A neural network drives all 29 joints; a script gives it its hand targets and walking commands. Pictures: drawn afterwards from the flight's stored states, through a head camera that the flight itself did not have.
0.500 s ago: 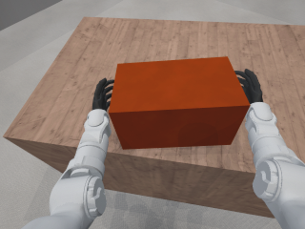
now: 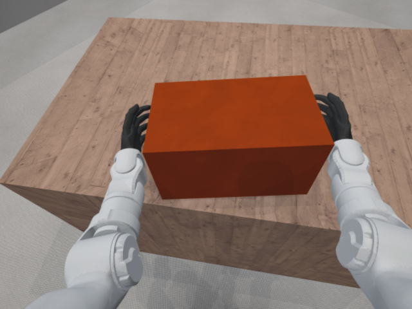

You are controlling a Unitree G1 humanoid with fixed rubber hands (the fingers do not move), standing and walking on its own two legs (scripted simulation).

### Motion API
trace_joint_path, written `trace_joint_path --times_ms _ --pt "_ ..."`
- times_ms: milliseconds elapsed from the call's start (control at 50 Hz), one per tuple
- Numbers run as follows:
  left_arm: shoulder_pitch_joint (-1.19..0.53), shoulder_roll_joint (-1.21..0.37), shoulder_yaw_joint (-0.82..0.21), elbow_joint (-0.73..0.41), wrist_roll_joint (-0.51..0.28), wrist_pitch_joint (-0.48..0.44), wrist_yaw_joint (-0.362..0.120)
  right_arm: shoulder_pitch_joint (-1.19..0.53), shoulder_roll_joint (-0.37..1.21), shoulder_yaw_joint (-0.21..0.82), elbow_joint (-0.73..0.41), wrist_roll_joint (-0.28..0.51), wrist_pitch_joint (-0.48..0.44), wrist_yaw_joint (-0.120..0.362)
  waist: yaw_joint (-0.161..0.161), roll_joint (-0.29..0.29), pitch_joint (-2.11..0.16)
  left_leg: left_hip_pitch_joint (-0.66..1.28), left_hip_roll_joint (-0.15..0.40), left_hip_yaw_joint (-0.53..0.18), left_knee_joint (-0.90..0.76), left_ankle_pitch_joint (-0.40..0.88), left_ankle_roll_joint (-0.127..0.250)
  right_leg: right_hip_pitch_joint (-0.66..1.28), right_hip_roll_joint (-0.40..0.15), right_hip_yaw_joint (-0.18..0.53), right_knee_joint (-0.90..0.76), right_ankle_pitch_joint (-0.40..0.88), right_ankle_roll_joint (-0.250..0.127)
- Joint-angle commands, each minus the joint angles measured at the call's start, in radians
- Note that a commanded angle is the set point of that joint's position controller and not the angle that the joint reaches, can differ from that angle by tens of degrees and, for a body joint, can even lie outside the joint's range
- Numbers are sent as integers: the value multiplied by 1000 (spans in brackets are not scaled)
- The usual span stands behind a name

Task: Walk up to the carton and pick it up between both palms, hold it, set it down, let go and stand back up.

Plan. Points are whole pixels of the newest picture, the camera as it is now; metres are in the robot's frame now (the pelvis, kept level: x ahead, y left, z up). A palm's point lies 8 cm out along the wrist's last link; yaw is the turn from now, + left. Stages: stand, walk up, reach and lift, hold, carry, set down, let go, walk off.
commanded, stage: set down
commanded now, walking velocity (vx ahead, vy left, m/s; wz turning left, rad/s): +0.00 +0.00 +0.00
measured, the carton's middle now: (231, 139) +0.45 +0.02 +0.02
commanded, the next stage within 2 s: none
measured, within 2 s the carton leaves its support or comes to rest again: neither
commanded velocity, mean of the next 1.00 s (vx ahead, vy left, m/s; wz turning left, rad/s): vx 0.00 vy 0.00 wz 0.00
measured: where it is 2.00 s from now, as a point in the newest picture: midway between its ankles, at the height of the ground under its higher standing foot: outside the picture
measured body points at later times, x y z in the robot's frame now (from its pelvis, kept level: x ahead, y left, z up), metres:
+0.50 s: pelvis +0.00 +0.00 +0.00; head +0.08 +0.01 +0.44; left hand +0.41 +0.22 +0.05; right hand +0.46 -0.18 +0.06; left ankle -0.02 +0.13 -0.75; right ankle +0.01 -0.10 -0.75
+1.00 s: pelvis +0.00 +0.00 -0.02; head +0.09 -0.01 +0.42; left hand +0.43 +0.24 +0.03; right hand +0.49 -0.20 +0.05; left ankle -0.02 +0.13 -0.75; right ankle +0.01 -0.10 -0.75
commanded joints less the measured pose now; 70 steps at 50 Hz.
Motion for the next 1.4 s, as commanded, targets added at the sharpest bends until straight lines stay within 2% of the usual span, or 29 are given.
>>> trace_joint_path --times_ms 0,140,500,600,640,660,680,740,780,800,860,940,1040,1240,1320,1380 --pt "-520 -338 -217 -45 60 -9 -85 -449 421 201 -28 -86 -18 137 -10 -113 -473 16 -24 86 -23 137 23 456 -19 -8 45 223 52" --pt "-482 -345 -214 -48 80 2 -79 -421 407 186 -24 -91 -19 146 -10 -90 -449 71 -20 78 -10 161 16 386 -13 -20 26 172 43" --pt "-396 -354 -182 -74 118 30 -83 -350 404 166 -52 -112 -6 156 -11 -87 -384 100 -19 72 -8 181 22 348 -10 -18 12 137 39" --pt "-382 -286 -175 -72 113 30 -70 -349 305 162 -50 -104 -4 148 -2 -80 -409 130 -17 75 6 207 11 334 -3 -20 17 158 39" --pt "-378 -172 -159 -67 94 22 -42 -341 179 162 -33 -65 -6 118 3 -84 -424 121 -17 82 12 220 8 326 0 -11 23 163 40" --pt "-380 -83 -150 -72 71 19 -17 -340 78 165 -13 -17 -7 93 4 -84 -443 114 -16 85 18 235 6 324 2 -2 31 172 40" --pt "-399 3 -171 -82 25 17 18 -371 -15 206 -2 62 -7 64 12 -74 -490 92 -13 84 32 262 0 315 10 9 41 188 35" --pt "-482 129 -318 -44 -195 3 102 -502 -137 422 31 322 25 11 29 -41 -625 18 -3 75 113 285 -37 252 41 28 89 203 14" --pt "-525 195 -367 -3 -304 -38 109 -551 -191 510 22 445 34 -11 44 -39 -723 -5 -1 72 176 328 -50 255 48 27 142 238 10" --pt "-537 229 -374 20 -330 -60 106 -567 -217 542 28 490 31 -20 50 -39 -765 -18 0 69 200 362 -56 264 51 26 168 274 14" --pt "-551 308 -374 79 -348 -98 85 -588 -291 603 79 576 1 -36 56 -41 -849 -44 5 66 257 469 -74 278 56 24 233 407 29" --pt "-547 354 -384 129 -364 -103 59 -607 -368 661 143 653 -22 -36 56 -48 -869 -62 8 69 288 492 -77 226 66 20 275 444 40" --pt "-579 395 -423 117 -426 -88 34 -645 -428 689 129 700 -16 -26 46 -76 -904 -104 4 72 316 440 -65 171 77 13 300 410 47" --pt "-676 518 -485 44 -543 -70 -1 -704 -485 736 -13 782 36 -14 43 -132 -1025 -348 -26 78 350 254 -14 246 58 46 382 323 77" --pt "-707 556 -484 -54 -564 -18 3 -733 -511 730 -120 798 81 -20 45 -139 -1110 -382 -32 71 356 236 -7 304 55 65 391 329 79" --pt "-706 582 -463 -94 -557 47 9 -746 -533 717 -156 800 129 -28 41 -155 -1106 -387 -34 61 340 214 -6 347 51 81 382 327 79"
